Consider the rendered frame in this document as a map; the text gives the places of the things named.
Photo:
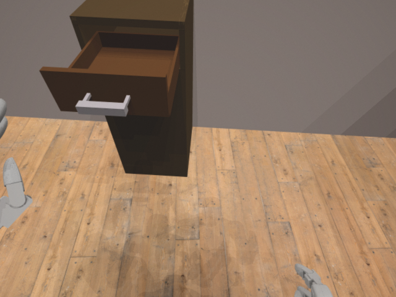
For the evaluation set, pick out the handle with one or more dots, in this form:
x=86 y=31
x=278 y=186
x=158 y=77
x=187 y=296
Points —
x=102 y=108

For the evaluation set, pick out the robot left hand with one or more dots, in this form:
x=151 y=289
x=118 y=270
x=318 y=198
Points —
x=13 y=206

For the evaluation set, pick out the cabinet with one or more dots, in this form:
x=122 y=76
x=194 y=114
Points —
x=148 y=144

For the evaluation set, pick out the drawer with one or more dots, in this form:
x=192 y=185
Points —
x=115 y=64

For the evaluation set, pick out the robot right hand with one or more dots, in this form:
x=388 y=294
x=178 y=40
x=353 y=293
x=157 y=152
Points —
x=313 y=281

